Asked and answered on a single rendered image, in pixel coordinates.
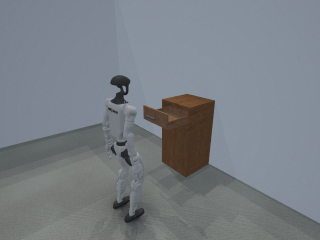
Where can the right robot shin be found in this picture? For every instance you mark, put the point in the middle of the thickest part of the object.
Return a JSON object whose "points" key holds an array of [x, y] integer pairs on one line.
{"points": [[135, 197]]}

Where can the robot left forearm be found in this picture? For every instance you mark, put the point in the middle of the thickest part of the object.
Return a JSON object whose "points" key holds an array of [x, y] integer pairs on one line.
{"points": [[107, 135]]}

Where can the right robot foot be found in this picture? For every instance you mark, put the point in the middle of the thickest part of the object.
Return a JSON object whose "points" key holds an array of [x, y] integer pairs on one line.
{"points": [[138, 213]]}

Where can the right robot hand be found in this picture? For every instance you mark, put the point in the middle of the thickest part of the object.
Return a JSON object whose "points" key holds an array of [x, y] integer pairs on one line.
{"points": [[137, 169]]}

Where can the left robot upper arm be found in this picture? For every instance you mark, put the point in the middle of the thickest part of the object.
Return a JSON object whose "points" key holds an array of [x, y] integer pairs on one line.
{"points": [[105, 120]]}

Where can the robot right forearm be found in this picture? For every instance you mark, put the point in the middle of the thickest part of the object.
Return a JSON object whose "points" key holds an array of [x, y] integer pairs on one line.
{"points": [[130, 144]]}

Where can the cabinet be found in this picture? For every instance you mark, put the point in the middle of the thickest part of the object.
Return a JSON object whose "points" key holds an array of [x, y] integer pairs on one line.
{"points": [[186, 148]]}

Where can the handle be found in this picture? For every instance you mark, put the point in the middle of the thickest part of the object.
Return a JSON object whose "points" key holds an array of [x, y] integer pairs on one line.
{"points": [[151, 118]]}

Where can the right robot upper arm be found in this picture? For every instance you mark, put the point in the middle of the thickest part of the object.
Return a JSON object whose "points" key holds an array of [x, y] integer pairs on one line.
{"points": [[130, 113]]}

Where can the drawer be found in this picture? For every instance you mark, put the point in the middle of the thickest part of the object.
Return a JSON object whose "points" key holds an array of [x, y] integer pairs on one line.
{"points": [[168, 117]]}

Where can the left robot hand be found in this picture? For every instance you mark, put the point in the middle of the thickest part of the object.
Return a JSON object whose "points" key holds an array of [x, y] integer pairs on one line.
{"points": [[108, 148]]}

